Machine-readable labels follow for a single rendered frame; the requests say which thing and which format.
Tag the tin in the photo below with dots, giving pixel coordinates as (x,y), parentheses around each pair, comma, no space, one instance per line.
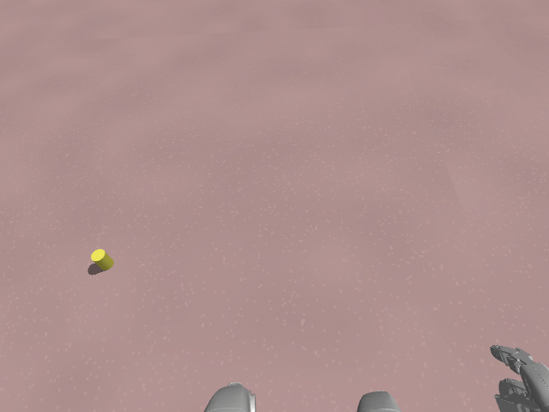
(102,259)

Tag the right robot hand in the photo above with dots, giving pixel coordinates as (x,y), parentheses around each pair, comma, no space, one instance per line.
(531,395)

